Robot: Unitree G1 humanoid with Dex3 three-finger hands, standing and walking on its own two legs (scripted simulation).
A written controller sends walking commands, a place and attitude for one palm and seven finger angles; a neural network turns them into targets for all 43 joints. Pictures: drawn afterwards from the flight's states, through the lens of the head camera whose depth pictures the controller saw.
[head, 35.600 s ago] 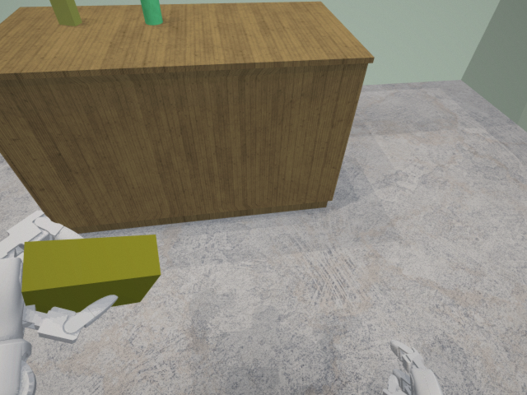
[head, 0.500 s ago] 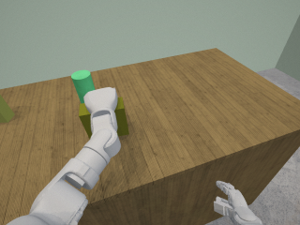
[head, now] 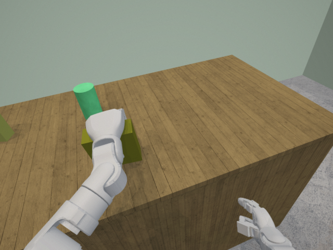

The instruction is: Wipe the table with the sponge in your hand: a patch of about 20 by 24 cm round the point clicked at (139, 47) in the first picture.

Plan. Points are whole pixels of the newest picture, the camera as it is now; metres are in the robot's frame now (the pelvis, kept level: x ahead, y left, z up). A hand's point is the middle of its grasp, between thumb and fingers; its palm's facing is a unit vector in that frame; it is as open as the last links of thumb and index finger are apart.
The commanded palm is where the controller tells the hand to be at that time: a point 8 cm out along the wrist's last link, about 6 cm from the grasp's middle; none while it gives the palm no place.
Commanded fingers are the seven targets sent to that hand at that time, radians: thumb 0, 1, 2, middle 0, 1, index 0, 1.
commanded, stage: wipe back along the third lane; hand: left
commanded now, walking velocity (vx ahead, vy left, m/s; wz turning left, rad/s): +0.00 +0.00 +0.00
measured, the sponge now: (116, 150) +0.35 +0.18 +0.08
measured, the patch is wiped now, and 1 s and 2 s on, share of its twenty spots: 0.80 0.90 0.90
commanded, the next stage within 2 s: slide back across to the middle lane in 0.52 s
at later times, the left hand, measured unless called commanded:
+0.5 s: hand (117, 151) +0.30 +0.16 +0.13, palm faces +0.18 -0.13 -0.98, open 9.4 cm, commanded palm +0.24 +0.14 +0.16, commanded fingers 0.00 0.10 1.30 -1.20 -1.60 -1.20 -1.60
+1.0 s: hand (108, 160) +0.26 +0.16 +0.14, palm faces +0.23 -0.30 -0.93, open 9.4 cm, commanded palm +0.22 +0.18 +0.19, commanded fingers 0.00 0.10 1.30 -1.20 -1.60 -1.20 -1.60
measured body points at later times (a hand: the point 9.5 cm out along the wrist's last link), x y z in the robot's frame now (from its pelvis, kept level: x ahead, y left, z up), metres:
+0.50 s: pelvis -0.01 -0.02 +0.00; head -0.06 -0.07 +0.44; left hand +0.29 +0.16 +0.18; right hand +0.24 -0.22 -0.06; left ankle -0.01 +0.11 -0.74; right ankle -0.01 -0.09 -0.74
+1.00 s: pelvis -0.02 -0.02 +0.00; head -0.07 -0.06 +0.44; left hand +0.24 +0.17 +0.19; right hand +0.24 -0.22 -0.05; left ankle -0.01 +0.11 -0.74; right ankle -0.01 -0.09 -0.74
